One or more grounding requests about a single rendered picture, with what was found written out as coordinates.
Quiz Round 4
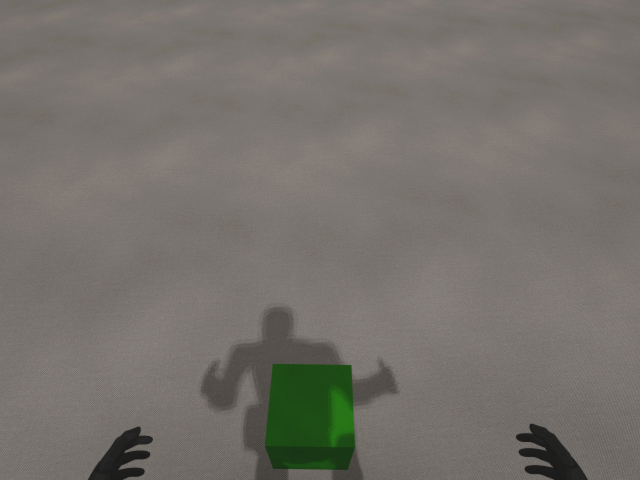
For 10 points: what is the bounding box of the left robot hand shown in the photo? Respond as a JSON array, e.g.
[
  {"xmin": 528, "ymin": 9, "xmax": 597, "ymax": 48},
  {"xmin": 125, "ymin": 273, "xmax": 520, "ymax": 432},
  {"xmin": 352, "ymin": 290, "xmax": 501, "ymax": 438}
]
[{"xmin": 88, "ymin": 427, "xmax": 153, "ymax": 480}]

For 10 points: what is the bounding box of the carton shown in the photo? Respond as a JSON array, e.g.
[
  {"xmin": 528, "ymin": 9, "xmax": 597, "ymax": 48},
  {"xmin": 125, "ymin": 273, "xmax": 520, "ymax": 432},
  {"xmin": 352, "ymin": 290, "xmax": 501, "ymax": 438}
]
[{"xmin": 265, "ymin": 364, "xmax": 355, "ymax": 470}]

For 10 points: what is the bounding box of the right robot hand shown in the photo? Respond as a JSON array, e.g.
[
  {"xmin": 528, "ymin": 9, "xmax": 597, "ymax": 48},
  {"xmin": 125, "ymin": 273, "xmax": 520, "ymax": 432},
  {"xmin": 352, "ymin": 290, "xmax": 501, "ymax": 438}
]
[{"xmin": 516, "ymin": 424, "xmax": 588, "ymax": 480}]

